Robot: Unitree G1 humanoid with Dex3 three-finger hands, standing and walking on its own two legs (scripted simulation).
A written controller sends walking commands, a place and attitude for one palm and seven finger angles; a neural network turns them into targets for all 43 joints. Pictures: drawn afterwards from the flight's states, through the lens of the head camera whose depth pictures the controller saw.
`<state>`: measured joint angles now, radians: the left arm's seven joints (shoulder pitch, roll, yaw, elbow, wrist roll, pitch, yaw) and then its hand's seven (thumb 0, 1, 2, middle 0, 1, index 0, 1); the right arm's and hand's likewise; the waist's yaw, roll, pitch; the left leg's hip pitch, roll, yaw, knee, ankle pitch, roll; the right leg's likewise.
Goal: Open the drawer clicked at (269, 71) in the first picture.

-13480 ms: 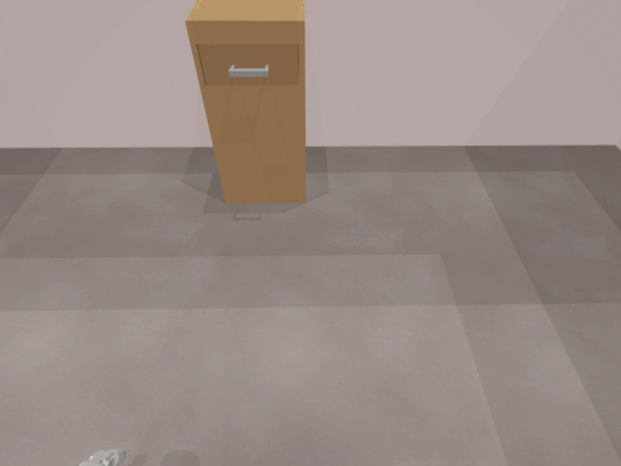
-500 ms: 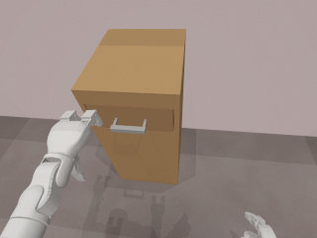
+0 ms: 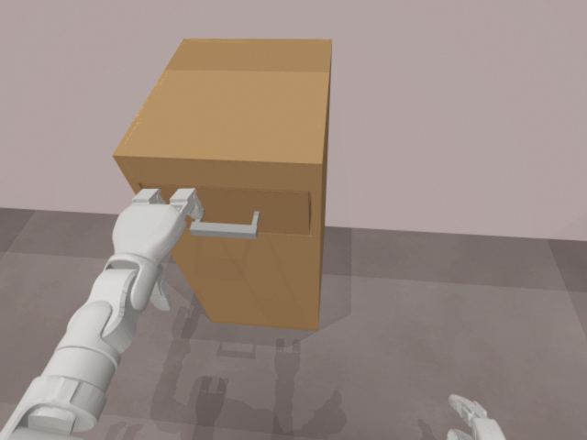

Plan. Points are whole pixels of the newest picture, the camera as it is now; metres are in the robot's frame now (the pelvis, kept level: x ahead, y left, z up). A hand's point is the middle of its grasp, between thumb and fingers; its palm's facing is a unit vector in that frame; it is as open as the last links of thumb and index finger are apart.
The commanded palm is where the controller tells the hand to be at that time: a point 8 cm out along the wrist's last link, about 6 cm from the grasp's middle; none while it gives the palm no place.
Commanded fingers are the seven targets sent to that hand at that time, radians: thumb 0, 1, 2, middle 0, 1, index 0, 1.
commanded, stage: move the hooked fingers above the handle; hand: left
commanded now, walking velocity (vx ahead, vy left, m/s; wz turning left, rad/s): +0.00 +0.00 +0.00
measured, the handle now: (226, 222) +0.52 +0.20 -0.10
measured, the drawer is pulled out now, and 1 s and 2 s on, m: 0.00 0.00 0.00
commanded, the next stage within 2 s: lower the fingers behind the handle in 1.76 s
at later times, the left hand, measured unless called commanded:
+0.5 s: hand (187, 240) +0.40 +0.22 +0.00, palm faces -0.06 -0.03 -1.00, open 13.8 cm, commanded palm +0.39 +0.22 +0.05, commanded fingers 0.00 -0.50 0.30 -0.30 -1.20 -0.30 -1.20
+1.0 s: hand (211, 231) +0.45 +0.20 -0.04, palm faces -0.06 -0.03 -1.00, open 13.8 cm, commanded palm +0.44 +0.20 +0.01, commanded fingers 0.00 -0.50 0.30 -0.30 -1.20 -0.30 -1.20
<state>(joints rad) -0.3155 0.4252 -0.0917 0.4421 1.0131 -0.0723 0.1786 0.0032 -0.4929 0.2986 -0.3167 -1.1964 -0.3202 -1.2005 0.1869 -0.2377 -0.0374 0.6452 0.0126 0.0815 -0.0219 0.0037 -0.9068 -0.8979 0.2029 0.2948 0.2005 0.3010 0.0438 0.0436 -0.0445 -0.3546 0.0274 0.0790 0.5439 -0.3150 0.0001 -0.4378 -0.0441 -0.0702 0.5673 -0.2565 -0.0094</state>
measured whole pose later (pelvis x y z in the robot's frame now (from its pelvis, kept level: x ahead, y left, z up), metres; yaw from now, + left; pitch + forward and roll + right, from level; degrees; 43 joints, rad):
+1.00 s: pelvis -0.01 +0.01 -0.03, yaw -1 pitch +20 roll +0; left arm -0.72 0.40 -0.04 1.03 1.13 -0.10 0.40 0.00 -0.49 0.30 -0.32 -1.20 -0.32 -1.20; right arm 0.34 -0.25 -0.08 0.72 -0.03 0.09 0.00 0.00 -0.91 -0.90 0.20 0.29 0.20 0.30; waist -0.09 0.03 -0.14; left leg -0.76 0.04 0.08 0.83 -0.41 0.01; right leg -0.83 -0.04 -0.05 0.80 -0.32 0.00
